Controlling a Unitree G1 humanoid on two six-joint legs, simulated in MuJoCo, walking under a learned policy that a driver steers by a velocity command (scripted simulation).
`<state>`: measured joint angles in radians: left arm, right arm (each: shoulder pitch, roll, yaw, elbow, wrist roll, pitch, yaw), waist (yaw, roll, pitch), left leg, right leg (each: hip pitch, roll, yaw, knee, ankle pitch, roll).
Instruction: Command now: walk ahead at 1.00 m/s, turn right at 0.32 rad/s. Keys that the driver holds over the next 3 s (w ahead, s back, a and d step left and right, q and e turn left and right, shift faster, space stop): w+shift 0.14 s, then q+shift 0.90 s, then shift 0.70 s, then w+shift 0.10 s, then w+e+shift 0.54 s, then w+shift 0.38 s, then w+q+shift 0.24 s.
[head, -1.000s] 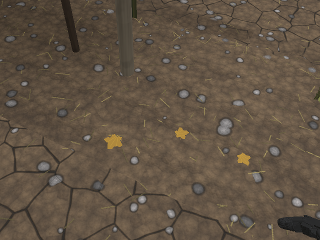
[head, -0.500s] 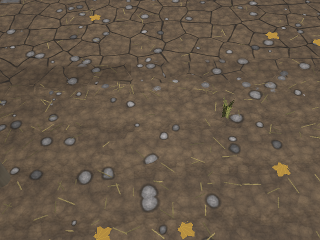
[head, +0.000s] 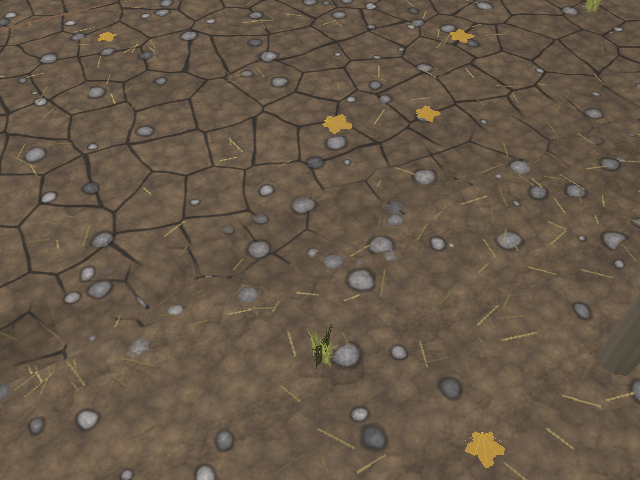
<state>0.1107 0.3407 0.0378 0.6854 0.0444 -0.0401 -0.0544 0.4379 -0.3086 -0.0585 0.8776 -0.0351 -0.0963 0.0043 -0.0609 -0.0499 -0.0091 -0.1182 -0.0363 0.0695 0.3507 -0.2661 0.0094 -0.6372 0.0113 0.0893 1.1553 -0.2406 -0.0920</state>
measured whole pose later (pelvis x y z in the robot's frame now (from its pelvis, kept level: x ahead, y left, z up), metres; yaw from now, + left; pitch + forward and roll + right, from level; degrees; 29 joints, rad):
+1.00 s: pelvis +0.52 +0.00 -0.01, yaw +35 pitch +1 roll -1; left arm 0.10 0.28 0.03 0.68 0.02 0.05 0.03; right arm 0.24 -0.32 -0.10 0.68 -0.02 0.07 0.02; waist -0.06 0.00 0.08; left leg -0.37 -0.21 -0.23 0.43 -0.05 0.10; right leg -0.50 0.02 0.15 0.85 -0.36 0.05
